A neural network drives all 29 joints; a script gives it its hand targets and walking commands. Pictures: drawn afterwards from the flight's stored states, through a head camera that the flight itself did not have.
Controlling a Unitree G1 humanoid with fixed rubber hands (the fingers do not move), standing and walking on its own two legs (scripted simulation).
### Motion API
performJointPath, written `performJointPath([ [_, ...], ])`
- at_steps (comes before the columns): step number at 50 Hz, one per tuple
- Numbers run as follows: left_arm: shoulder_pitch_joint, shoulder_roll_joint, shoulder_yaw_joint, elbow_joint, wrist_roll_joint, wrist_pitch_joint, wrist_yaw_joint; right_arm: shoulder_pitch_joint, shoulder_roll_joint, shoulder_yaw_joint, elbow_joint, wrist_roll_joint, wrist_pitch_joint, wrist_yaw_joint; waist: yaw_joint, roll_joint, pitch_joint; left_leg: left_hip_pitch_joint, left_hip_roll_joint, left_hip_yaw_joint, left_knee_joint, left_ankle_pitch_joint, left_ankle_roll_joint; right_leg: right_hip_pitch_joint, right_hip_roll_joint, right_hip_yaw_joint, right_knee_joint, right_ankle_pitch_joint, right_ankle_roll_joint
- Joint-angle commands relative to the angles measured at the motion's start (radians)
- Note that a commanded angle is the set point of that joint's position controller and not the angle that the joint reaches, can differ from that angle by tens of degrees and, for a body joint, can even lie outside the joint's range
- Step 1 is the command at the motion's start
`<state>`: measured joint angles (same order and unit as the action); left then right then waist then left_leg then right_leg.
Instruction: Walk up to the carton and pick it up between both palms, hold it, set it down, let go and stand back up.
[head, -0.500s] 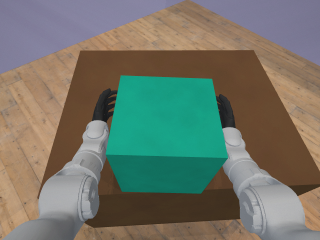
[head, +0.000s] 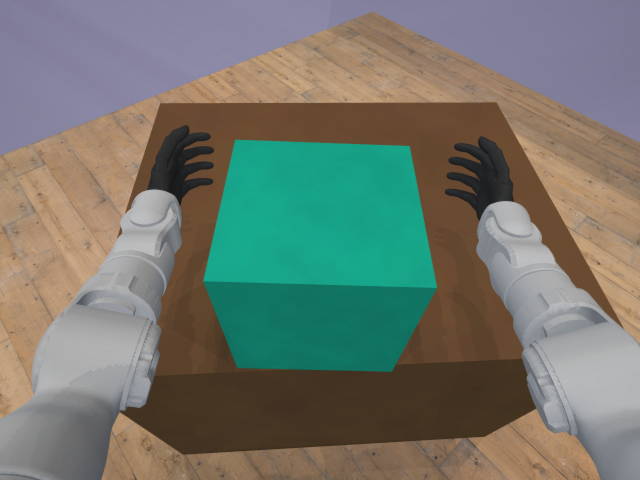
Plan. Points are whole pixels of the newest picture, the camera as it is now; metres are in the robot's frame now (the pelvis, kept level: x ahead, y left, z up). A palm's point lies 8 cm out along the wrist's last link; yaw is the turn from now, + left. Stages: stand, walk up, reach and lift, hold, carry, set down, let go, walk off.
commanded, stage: set down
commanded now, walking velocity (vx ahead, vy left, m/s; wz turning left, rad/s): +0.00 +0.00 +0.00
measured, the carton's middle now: (318, 263) +0.41 +0.05 +0.01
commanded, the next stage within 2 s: none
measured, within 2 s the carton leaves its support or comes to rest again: neither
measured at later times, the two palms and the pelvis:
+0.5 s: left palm (137, 125) +0.44 +0.25 +0.20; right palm (515, 147) +0.46 -0.16 +0.19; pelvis +0.01 +0.00 +0.02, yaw +0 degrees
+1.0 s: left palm (127, 217) +0.37 +0.26 +0.13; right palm (498, 235) +0.39 -0.16 +0.12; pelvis +0.00 +0.00 +0.02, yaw +0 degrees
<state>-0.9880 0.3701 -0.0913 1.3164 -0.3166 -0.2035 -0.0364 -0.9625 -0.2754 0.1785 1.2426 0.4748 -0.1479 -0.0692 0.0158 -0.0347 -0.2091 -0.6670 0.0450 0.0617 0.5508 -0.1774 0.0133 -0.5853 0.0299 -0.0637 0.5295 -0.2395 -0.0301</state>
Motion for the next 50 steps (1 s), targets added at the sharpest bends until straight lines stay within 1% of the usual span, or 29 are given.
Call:
performJointPath([
  [1, -0.396, 0.189, 0.054, -0.143, 0.020, 0.037, -0.003, -0.379, -0.146, -0.036, -0.170, -0.008, 0.028, -0.026, 0.018, 0.038, -0.525, 0.404, -0.035, -0.027, -0.029, 0.264, -0.020, 0.191, -0.020, 0.046, -0.089, 0.235, 0.062],
  [4, -0.410, 0.196, 0.061, -0.182, 0.025, 0.081, -0.002, -0.387, -0.146, -0.048, -0.208, -0.016, 0.069, -0.041, 0.012, 0.047, -0.503, 0.434, -0.038, -0.024, -0.057, 0.264, -0.021, 0.230, -0.018, 0.046, -0.110, 0.252, 0.064],
  [9, -0.429, 0.195, 0.053, -0.245, 0.014, 0.164, -0.001, -0.400, -0.144, -0.066, -0.245, -0.023, 0.146, -0.059, -0.002, 0.074, -0.451, 0.522, -0.034, -0.029, -0.083, 0.277, -0.025, 0.224, -0.010, 0.039, -0.158, 0.235, 0.056],
  [14, -0.431, 0.202, 0.062, -0.322, 0.015, 0.261, 0.002, -0.409, -0.153, -0.080, -0.282, -0.020, 0.222, -0.070, -0.006, 0.092, -0.418, 0.615, -0.029, -0.039, -0.095, 0.326, -0.029, 0.228, -0.001, 0.032, -0.196, 0.244, 0.051],
  [19, -0.422, 0.220, 0.101, -0.413, 0.042, 0.366, 0.005, -0.411, -0.169, -0.098, -0.341, -0.018, 0.288, -0.075, -0.003, 0.092, -0.396, 0.676, -0.031, -0.044, -0.108, 0.381, -0.029, 0.282, 0.005, 0.030, -0.220, 0.295, 0.054],
  [24, -0.421, 0.236, 0.138, -0.496, 0.066, 0.462, 0.009, -0.416, -0.186, -0.120, -0.397, -0.021, 0.345, -0.073, -0.001, 0.090, -0.379, 0.704, -0.033, -0.044, -0.123, 0.406, -0.027, 0.340, 0.008, 0.032, -0.231, 0.343, 0.055],
  [29, -0.339, 0.228, 0.171, -0.538, 0.097, 0.525, -0.004, -0.353, -0.176, -0.102, -0.411, -0.008, 0.380, -0.072, 0.002, 0.074, -0.323, 0.717, -0.037, -0.039, -0.140, 0.428, -0.017, 0.412, 0.007, 0.039, -0.240, 0.382, 0.062],
  [34, -0.192, 0.199, 0.203, -0.598, 0.134, 0.530, -0.027, -0.219, -0.140, -0.089, -0.456, -0.012, 0.369, -0.074, 0.002, 0.062, -0.237, 0.733, -0.040, -0.031, -0.158, 0.434, -0.010, 0.461, 0.008, 0.044, -0.256, 0.358, 0.059],
  [38, -0.061, 0.168, 0.233, -0.685, 0.158, 0.490, -0.037, -0.085, -0.095, -0.112, -0.541, -0.052, 0.325, -0.078, 0.007, 0.068, -0.172, 0.740, -0.042, -0.026, -0.163, 0.428, -0.016, 0.468, 0.012, 0.045, -0.272, 0.294, 0.049],
  [42, -0.043, 0.170, 0.248, -0.819, 0.147, 0.443, -0.024, -0.044, -0.070, -0.176, -0.686, -0.111, 0.281, -0.083, 0.006, 0.097, -0.163, 0.726, -0.044, -0.021, -0.163, 0.369, -0.029, 0.426, 0.012, 0.044, -0.275, 0.203, 0.042],
  [45, -0.039, 0.170, 0.243, -0.887, 0.122, 0.428, -0.006, -0.031, -0.059, -0.222, -0.769, -0.155, 0.271, -0.081, -0.001, 0.115, -0.196, 0.722, -0.039, -0.022, -0.162, 0.300, -0.030, 0.388, 0.008, 0.043, -0.269, 0.143, 0.034],
  [47, -0.012, 0.166, 0.241, -0.908, 0.112, 0.423, 0.003, 0.002, -0.051, -0.236, -0.793, -0.177, 0.272, -0.080, -0.003, 0.117, -0.219, 0.726, -0.035, -0.025, -0.161, 0.277, -0.028, 0.380, 0.005, 0.045, -0.265, 0.129, 0.031],
  [50, 0.061, 0.154, 0.247, -0.912, 0.111, 0.421, 0.004, 0.082, -0.033, -0.233, -0.795, -0.191, 0.276, -0.080, -0.001, 0.108, -0.225, 0.734, -0.030, -0.030, -0.159, 0.283, -0.025, 0.391, 0.000, 0.050, -0.263, 0.130, 0.032],
])
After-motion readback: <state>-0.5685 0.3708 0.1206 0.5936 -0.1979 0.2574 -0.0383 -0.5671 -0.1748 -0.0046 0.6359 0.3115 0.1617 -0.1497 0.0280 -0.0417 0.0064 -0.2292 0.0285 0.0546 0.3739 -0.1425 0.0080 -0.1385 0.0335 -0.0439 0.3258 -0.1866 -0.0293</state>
